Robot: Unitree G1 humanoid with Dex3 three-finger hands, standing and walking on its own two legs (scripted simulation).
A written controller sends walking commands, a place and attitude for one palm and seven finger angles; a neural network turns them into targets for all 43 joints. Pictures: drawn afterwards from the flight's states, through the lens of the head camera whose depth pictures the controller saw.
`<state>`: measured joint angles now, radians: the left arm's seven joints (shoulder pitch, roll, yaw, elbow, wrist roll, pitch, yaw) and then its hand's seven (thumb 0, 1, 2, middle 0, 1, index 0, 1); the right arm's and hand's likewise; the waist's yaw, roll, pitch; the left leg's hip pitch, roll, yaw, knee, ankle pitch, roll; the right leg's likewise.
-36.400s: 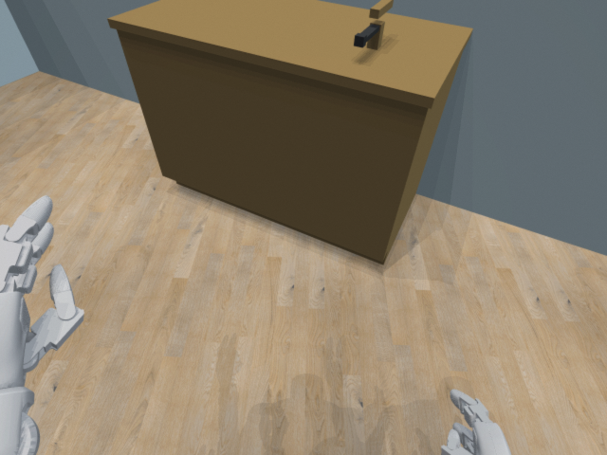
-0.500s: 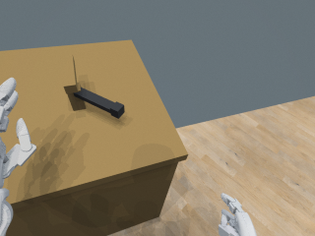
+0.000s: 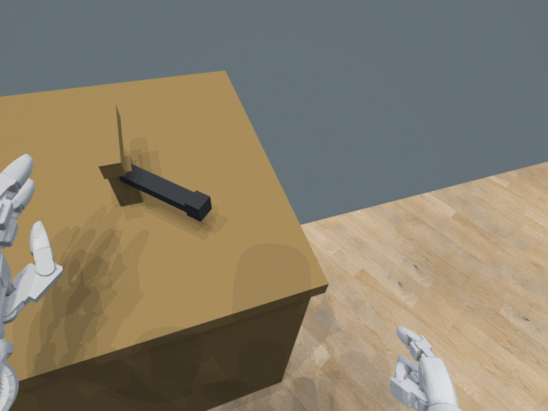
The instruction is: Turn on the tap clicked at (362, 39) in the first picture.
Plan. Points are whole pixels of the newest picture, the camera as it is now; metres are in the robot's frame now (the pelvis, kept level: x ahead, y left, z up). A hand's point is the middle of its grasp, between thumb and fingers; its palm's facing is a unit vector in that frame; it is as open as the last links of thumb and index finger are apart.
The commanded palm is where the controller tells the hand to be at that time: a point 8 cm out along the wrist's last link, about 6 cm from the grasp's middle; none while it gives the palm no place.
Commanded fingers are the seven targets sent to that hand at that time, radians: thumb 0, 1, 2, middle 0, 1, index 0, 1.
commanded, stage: come to a stop and stand still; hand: left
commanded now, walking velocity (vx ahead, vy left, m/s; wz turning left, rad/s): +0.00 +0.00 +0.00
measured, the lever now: (198, 206) +0.36 +0.15 +0.10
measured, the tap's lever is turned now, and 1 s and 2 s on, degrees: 44 44 44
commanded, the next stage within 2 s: look again from close up in 0.04 s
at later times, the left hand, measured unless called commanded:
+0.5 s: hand (67, 282) +0.21 +0.24 +0.15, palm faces +0.40 -0.84 -0.36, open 7.4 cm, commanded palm +0.15 +0.27 +0.17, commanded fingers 0.00 0.90 0.90 -0.20 -0.30 -0.20 -0.30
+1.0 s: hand (107, 287) +0.20 +0.20 +0.16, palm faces +0.36 -0.85 -0.38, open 7.4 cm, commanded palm +0.15 +0.23 +0.17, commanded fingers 0.00 0.90 0.90 -0.20 -0.30 -0.20 -0.30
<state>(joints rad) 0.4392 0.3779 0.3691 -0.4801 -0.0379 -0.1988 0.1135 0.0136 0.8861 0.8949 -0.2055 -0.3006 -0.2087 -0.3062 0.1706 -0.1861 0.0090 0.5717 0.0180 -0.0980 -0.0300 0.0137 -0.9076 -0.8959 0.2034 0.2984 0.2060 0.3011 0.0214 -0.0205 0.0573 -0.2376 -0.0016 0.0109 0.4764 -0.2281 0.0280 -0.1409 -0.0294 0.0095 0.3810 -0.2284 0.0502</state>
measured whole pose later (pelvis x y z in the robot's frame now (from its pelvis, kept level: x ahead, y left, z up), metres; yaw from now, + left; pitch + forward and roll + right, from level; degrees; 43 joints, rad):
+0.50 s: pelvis -0.01 -0.01 +0.00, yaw +0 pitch -1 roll -1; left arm 0.44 0.34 0.34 -0.45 -0.04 -0.16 0.12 0.02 0.89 0.89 -0.21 -0.30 -0.21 -0.31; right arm 0.19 -0.20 0.00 0.59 0.02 -0.08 -0.05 0.01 -0.91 -0.90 0.20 0.30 0.21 0.30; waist 0.02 0.00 0.06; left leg -0.23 0.01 0.00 0.46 -0.21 0.01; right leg -0.13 -0.02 0.00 0.38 -0.22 0.03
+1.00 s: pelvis -0.01 -0.05 +0.00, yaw +0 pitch -1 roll -2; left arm 0.46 0.37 0.36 -0.54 -0.07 -0.14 0.11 0.02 0.89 0.89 -0.21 -0.30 -0.21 -0.31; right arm 0.18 -0.17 0.00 0.55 0.03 -0.06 -0.03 0.01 -0.91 -0.90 0.20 0.30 0.21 0.30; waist 0.02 0.00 0.08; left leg -0.27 0.07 -0.03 0.50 -0.22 -0.04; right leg -0.19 0.05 -0.02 0.43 -0.23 -0.02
